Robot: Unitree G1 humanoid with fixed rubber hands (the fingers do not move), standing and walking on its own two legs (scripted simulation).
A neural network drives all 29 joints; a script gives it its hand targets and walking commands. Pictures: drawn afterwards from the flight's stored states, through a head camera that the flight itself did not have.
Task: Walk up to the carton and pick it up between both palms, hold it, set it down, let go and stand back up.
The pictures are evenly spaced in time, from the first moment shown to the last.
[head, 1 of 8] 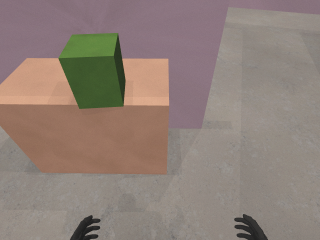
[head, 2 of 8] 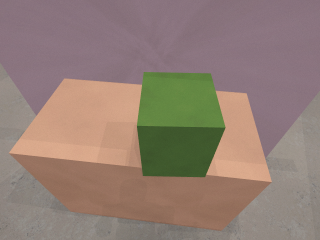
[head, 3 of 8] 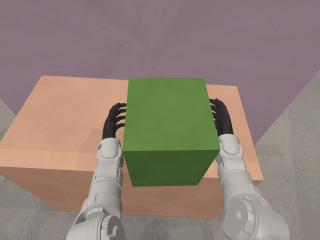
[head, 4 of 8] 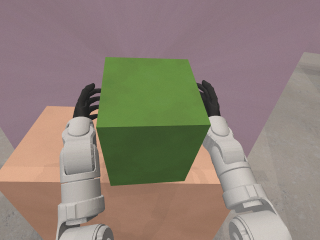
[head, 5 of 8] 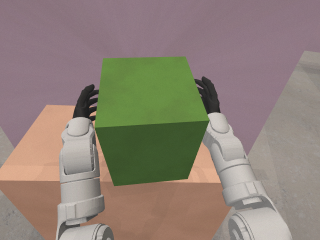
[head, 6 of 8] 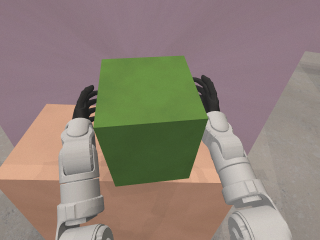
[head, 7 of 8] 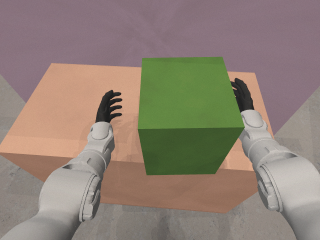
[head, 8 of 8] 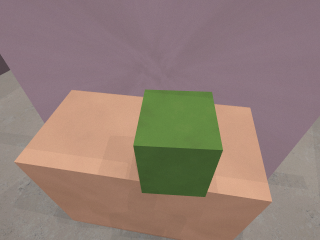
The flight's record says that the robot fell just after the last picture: no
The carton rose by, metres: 0.17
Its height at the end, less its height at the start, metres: +0.00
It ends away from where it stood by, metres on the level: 0.01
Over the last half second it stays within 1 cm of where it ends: yes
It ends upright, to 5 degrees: yes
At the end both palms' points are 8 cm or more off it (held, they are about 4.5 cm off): yes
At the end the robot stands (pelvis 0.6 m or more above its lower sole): yes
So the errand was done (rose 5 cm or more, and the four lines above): yes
